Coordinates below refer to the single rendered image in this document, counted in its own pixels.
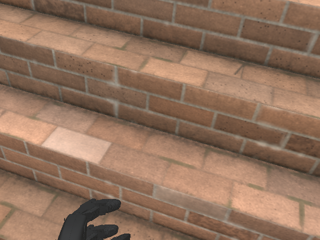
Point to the robot left hand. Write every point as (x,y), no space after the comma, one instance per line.
(75,225)

